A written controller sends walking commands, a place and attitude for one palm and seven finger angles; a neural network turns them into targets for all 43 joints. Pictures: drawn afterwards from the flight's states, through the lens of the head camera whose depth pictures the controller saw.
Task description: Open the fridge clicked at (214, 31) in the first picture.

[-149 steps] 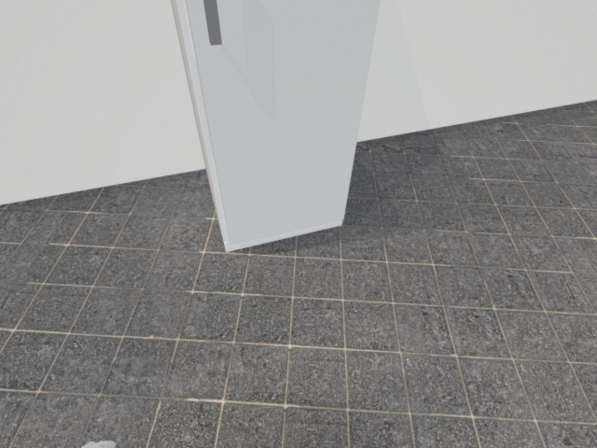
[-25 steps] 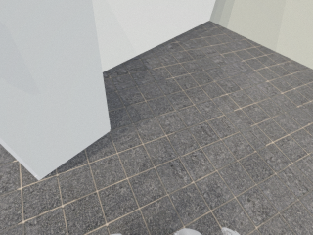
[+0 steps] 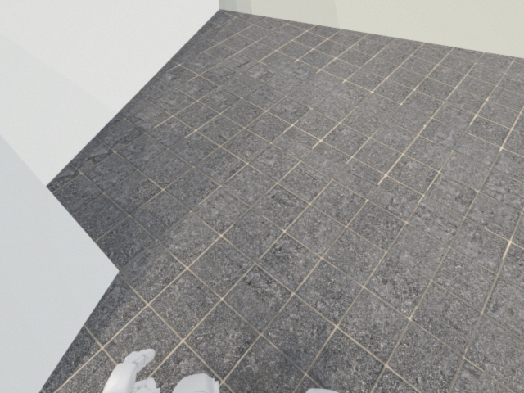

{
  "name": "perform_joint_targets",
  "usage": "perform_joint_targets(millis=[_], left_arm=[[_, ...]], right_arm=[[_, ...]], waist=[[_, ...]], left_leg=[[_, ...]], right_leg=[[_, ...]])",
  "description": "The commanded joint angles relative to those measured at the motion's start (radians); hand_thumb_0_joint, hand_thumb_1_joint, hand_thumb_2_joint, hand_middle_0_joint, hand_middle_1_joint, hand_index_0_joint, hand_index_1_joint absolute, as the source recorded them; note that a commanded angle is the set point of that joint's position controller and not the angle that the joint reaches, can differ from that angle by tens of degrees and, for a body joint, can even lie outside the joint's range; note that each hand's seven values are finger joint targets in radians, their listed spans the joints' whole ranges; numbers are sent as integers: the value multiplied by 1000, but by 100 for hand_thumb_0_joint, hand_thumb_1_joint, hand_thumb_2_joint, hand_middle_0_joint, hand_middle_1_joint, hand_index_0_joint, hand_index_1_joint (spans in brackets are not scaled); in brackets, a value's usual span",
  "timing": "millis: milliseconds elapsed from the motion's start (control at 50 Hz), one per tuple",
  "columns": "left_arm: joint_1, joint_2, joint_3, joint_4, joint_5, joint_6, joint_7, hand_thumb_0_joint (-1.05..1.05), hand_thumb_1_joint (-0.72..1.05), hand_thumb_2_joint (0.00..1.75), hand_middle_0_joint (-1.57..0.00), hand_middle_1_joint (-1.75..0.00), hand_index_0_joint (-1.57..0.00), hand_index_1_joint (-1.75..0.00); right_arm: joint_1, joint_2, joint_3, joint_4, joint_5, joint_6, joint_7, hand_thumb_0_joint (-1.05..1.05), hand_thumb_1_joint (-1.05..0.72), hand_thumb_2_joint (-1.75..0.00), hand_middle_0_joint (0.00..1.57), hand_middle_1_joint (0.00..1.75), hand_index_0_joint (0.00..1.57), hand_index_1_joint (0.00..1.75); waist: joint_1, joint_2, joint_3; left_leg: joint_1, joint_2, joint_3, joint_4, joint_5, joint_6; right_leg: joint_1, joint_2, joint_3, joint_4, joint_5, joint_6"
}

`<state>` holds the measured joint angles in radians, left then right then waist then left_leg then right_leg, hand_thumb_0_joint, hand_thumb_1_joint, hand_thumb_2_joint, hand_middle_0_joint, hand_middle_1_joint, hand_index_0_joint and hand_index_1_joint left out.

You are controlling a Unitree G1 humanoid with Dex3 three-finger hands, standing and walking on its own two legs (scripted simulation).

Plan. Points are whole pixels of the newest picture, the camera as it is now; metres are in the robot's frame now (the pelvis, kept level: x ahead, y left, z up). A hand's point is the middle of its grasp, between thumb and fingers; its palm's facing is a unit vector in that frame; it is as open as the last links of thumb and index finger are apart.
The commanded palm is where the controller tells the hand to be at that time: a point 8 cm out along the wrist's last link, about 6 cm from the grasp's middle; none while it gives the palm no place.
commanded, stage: walk to a spot facing it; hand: left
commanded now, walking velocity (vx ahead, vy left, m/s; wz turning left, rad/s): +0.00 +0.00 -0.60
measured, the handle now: out of the picture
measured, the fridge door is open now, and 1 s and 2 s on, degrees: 0 0 0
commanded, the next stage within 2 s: none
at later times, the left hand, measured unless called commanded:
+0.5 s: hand (116, 390) +0.15 +0.25 -0.16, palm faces -0.26 -0.95 -0.19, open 7.4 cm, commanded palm none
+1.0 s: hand (179, 345) +0.22 +0.15 -0.15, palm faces -0.57 -0.79 -0.23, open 7.3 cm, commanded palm none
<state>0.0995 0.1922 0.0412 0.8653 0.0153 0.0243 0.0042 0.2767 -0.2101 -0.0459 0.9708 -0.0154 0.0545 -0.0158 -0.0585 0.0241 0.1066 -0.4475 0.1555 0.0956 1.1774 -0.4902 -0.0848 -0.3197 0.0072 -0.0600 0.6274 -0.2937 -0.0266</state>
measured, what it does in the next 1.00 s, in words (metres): steps on the spot, turning right: left foot, then right foot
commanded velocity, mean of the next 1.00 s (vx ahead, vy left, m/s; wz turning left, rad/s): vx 0.00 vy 0.00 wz -0.60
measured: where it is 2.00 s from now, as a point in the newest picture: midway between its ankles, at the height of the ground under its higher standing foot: outside the picture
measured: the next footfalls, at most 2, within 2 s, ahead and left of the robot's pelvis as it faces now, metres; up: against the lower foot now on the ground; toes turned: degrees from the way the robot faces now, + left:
left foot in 0.22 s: +0.09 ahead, +0.16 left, +0.00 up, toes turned -2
right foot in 0.68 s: +0.00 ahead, -0.07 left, +0.00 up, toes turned -32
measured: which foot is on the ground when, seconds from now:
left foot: up 0.00-0.20, down 0.22-0.68, up 0.70-1.00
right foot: down 0.00-0.22, up 0.24-0.66, down 0.68-1.00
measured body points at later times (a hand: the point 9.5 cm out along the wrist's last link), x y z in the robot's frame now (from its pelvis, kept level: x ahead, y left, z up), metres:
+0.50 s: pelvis +0.02 +0.07 +0.02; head +0.07 +0.09 +0.47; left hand +0.17 +0.30 -0.14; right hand +0.02 -0.18 -0.11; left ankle +0.05 +0.16 -0.72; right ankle -0.04 -0.06 -0.65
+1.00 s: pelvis +0.02 +0.05 +0.01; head +0.05 +0.03 +0.46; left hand +0.25 +0.20 -0.13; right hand -0.07 -0.21 -0.13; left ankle +0.10 +0.16 -0.69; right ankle -0.04 -0.05 -0.72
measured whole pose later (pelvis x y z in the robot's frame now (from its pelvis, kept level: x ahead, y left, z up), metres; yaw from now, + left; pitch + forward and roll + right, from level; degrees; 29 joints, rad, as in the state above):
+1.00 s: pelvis +0.02 +0.05 +0.01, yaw -37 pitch +1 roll +0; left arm 0.16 0.22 0.06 0.89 0.03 0.05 0.00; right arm 0.17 -0.23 -0.05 0.90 -0.01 0.05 -0.01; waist -0.01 -0.01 0.07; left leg -0.42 0.08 0.05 0.85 -0.41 -0.09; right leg -0.29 0.04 0.07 0.53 -0.25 -0.01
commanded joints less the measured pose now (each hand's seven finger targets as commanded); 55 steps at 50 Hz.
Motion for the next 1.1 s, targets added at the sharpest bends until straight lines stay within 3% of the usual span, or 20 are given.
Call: perform_joint_targets(millis=[0,100,160,200,220,260,300,500,600,620,640,660,700,740,780,940,1020,1040,1060,1080], left_arm=[[3,217,68,-63,9,-12,15,0,90,90,-20,-30,-20,-30],[22,230,81,-64,15,1,3,0,90,90,-20,-30,-20,-30],[6,195,80,-79,-1,15,0,0,90,90,-20,-30,-20,-30],[63,104,61,-112,-4,21,-14,0,90,90,-20,-30,-20,-30],[60,131,72,-93,10,26,-15,0,90,90,-20,-30,-20,-30],[70,144,89,-66,12,22,-33,0,90,90,-20,-30,-20,-30],[101,121,81,-45,8,28,-41,0,90,90,-20,-30,-20,-30],[18,83,59,-65,6,30,-38,0,90,90,-20,-30,-20,-30],[81,96,58,-51,6,8,-28,0,90,90,-20,-30,-20,-30],[134,130,66,-34,8,-1,-22,0,90,90,-20,-30,-20,-30],[198,243,85,-19,18,-16,-8,0,90,90,-20,-30,-20,-30],[248,313,97,-6,3,-15,4,0,90,90,-20,-30,-20,-30],[180,271,100,-13,-2,-4,18,0,90,90,-20,-30,-20,-30],[67,214,76,-46,1,-6,15,0,90,90,-20,-30,-20,-30],[51,209,70,-53,1,-10,11,0,90,90,-20,-30,-20,-30],[63,246,81,-55,9,2,3,0,90,90,-20,-30,-20,-30],[16,229,79,-65,-1,15,1,0,90,90,-20,-30,-20,-30],[21,181,72,-82,-9,20,-2,0,90,90,-20,-30,-20,-30],[53,122,61,-100,-13,21,-14,0,90,90,-20,-30,-20,-30],[43,151,68,-94,6,26,-14,0,90,90,-20,-30,-20,-30]], right_arm=[[16,-84,-27,-99,-4,-19,-7,0,-90,-90,20,30,20,30],[-19,-72,-26,-135,6,-39,-6,0,-90,-90,20,30,20,30],[73,-100,-30,-118,9,-60,-17,0,-90,-90,20,30,20,30],[56,-264,-55,-155,-5,-63,-15,0,-90,-90,20,30,20,30],[16,-239,-53,-152,-11,-68,-20,0,-90,-90,20,30,20,30],[-100,-178,-35,-179,-13,-74,-21,0,-90,-90,20,30,20,30],[-123,-150,-31,-180,-8,-77,-22,0,-90,-90,20,30,20,30],[5,-173,-62,-98,-10,-65,-8,0,-90,-90,20,30,20,30],[-14,-191,-74,-90,-9,-57,5,0,-90,-90,20,30,20,30],[-11,-178,-71,-94,-4,-55,8,0,-90,-90,20,30,20,30],[-12,-113,-54,-128,3,-49,14,0,-90,-90,20,30,20,30],[-77,-82,-36,-176,1,-39,9,0,-90,-90,20,30,20,30],[-141,-99,-38,-175,3,-24,-8,0,-90,-90,20,30,20,30],[-103,-107,-40,-137,-5,-22,-2,0,-90,-90,20,30,20,30],[-70,-106,-39,-118,-6,-19,-2,0,-90,-90,20,30,20,30],[-101,-98,-30,-156,5,-34,-5,0,-90,-90,20,30,20,30],[7,-110,-29,-135,11,-50,-19,0,-90,-90,20,30,20,30],[36,-162,-36,-132,4,-60,-24,0,-90,-90,20,30,20,30],[24,-260,-52,-151,-7,-60,-20,0,-90,-90,20,30,20,30],[-2,-267,-52,-154,-9,-59,-22,0,-90,-90,20,30,20,30]], waist=[[19,-160,-127],[36,-208,-139],[-7,-147,-192],[14,311,-171],[6,283,-155],[61,158,-77],[73,154,-94],[4,175,-126],[44,168,-161],[78,86,-193],[115,-230,-210],[141,-322,-209],[128,-262,-155],[66,-165,-127],[52,-173,-134],[73,-191,-151],[17,-166,-183],[6,-19,-192],[22,276,-176],[13,288,-146]], left_leg=[[-19,-24,-38,-93,81,-15],[89,-88,-10,-373,80,2],[315,-87,-12,-718,257,17],[366,337,-427,-921,320,175],[285,360,-443,-938,297,210],[212,245,-256,-916,311,199],[256,181,-94,-877,455,175],[406,242,46,-810,650,208],[348,239,130,-655,653,137],[257,211,159,-520,588,91],[-13,99,199,-293,193,23],[-172,-8,79,-100,-164,-3],[-194,-2,-68,9,-79,10],[-149,0,-70,-19,65,-6],[-101,-17,-54,-65,100,-17],[27,-93,-40,-369,66,1],[259,-111,-28,-708,228,21],[375,10,-160,-833,241,66],[425,265,-405,-923,323,159],[326,355,-449,-946,316,214]], right_leg=[[28,-227,236,-262,439,-141],[-3,-198,322,-220,333,-135],[-71,-121,303,-82,273,-50],[-301,44,83,344,-304,65],[-305,3,136,501,-291,75],[-294,-31,111,625,-158,83],[-282,-44,76,628,-97,95],[-169,-66,-29,244,-153,94],[31,-29,-72,-56,-5,49],[182,-51,-39,-181,125,25],[372,-276,273,-267,373,-64],[356,-430,445,-259,700,-168],[243,-356,419,-279,495,-186],[186,-261,285,-266,434,-144],[149,-232,251,-267,441,-130],[119,-213,384,-251,371,-156],[26,-151,394,-146,373,-78],[-103,-60,331,-38,222,-26],[-275,71,164,192,-181,41],[-276,31,141,416,-293,66]])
